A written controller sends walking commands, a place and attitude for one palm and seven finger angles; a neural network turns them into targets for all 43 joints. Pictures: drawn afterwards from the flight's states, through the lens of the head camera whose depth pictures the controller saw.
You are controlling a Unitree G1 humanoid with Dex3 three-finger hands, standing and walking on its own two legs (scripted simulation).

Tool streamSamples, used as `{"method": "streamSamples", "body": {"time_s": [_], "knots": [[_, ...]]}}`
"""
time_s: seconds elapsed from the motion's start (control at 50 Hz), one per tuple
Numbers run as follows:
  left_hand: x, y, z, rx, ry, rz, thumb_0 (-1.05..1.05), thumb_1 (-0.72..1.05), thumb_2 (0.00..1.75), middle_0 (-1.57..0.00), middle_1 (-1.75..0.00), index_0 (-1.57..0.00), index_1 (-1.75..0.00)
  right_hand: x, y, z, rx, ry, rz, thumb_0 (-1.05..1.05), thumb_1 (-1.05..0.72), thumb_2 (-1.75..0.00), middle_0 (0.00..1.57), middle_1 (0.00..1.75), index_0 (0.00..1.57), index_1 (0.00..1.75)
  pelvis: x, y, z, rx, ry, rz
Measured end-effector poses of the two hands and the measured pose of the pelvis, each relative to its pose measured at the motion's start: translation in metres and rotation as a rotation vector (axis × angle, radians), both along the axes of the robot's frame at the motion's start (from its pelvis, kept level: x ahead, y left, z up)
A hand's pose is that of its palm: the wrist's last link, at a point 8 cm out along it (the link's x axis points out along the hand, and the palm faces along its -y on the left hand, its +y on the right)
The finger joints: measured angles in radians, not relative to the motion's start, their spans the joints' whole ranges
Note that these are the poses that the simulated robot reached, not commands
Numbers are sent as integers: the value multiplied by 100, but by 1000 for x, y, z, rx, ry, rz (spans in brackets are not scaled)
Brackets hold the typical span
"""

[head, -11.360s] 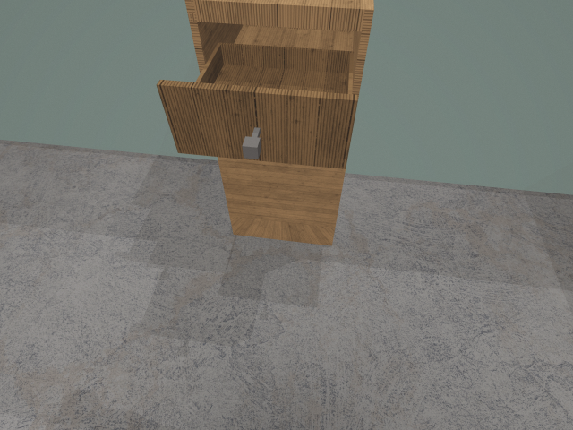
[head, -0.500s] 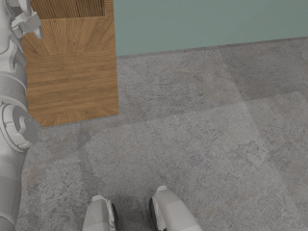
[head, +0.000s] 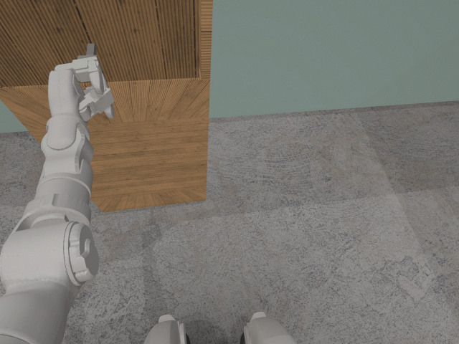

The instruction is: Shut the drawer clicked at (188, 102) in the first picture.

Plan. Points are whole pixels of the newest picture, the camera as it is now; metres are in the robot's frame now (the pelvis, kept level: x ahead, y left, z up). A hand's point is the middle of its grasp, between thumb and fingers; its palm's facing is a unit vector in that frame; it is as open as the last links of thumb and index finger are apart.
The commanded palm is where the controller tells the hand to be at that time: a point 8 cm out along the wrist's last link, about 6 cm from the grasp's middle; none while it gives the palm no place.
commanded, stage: draw the hand back to the body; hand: left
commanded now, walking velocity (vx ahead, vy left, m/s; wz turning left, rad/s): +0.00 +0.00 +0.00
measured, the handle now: (90, 61) +0.60 +0.20 +0.09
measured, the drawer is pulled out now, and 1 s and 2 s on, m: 0.00 0.00 0.00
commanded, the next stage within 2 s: step back with the hand held close in 1.34 s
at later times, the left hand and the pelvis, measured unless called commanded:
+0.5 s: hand (66, 161) +0.36 +0.17 +0.15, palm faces +0.08 -0.99 -0.06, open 3.3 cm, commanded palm +0.31 +0.23 +0.16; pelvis +0.01 -0.02 +0.04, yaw +3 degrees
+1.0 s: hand out of the picture +0.22 +0.21 +0.20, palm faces +0.38 -0.87 -0.32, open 3.3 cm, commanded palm +0.16 +0.25 +0.22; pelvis +0.00 -0.03 +0.06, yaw +2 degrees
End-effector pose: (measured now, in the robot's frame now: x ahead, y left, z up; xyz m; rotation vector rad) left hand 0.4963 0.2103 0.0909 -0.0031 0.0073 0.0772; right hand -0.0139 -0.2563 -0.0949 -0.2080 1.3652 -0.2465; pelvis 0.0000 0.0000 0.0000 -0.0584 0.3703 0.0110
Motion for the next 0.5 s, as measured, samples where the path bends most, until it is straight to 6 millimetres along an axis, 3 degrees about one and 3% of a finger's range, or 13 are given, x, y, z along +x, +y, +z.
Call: {"method": "streamSamples", "body": {"time_s": [0.08,0.22,0.38,0.5], "knots": [[-17,6,7,15,-31,-2,2,88,87,-139,-160,-140,-160,27,-4,2,16,-56,-4,0,-91,-90,20,30,21,30,9,-2,6,5,-23,-5],[-70,13,20,17,-16,3,2,90,89,-139,-160,-140,-160,84,-3,11,54,-203,42,0,-91,-90,20,30,21,30,20,-8,22,18,-107,8],[-126,13,47,37,-55,-5,2,90,89,-140,-160,-140,-160,148,-3,28,65,-414,135,0,-91,-90,20,30,21,30,17,-16,30,34,-202,36],[-166,15,64,67,-53,6,2,90,90,-140,-160,-140,-160,180,-1,48,74,-557,183,0,-91,-90,20,30,20,30,9,-23,36,49,-270,43]]}}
